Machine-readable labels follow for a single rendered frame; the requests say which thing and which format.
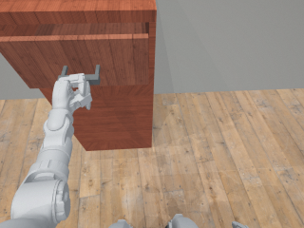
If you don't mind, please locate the handle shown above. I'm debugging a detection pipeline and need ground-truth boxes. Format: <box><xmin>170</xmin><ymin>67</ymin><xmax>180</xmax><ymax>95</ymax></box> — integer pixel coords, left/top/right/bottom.
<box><xmin>57</xmin><ymin>65</ymin><xmax>101</xmax><ymax>86</ymax></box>

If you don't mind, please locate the cabinet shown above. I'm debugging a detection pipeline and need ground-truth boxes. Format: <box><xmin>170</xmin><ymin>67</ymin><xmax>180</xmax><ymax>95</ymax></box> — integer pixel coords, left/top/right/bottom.
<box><xmin>0</xmin><ymin>0</ymin><xmax>157</xmax><ymax>151</ymax></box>

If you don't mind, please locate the robot right shin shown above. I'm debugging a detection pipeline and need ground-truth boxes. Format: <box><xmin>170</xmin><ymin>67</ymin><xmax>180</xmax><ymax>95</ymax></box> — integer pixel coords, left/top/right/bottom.
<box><xmin>172</xmin><ymin>214</ymin><xmax>183</xmax><ymax>219</ymax></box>

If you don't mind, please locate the robot left upper arm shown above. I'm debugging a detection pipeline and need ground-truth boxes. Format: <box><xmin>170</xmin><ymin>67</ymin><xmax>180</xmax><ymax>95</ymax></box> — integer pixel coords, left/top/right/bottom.
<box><xmin>0</xmin><ymin>180</ymin><xmax>71</xmax><ymax>228</ymax></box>

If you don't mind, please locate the robot left hand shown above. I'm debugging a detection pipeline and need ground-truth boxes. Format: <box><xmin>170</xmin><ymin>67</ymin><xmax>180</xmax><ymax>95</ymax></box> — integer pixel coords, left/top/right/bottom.
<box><xmin>51</xmin><ymin>73</ymin><xmax>92</xmax><ymax>115</ymax></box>

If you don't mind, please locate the drawer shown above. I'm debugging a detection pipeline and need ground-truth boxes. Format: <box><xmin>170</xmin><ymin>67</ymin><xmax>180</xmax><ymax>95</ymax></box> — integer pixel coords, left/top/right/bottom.
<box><xmin>0</xmin><ymin>22</ymin><xmax>149</xmax><ymax>89</ymax></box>

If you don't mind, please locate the robot left forearm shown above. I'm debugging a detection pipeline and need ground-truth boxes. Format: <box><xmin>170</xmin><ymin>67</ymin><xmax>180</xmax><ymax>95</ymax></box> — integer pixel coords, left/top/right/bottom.
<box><xmin>10</xmin><ymin>108</ymin><xmax>74</xmax><ymax>219</ymax></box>

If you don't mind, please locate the right robot thigh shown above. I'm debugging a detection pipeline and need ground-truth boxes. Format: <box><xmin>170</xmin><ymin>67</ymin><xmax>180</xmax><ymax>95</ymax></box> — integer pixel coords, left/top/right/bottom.
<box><xmin>167</xmin><ymin>217</ymin><xmax>199</xmax><ymax>228</ymax></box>

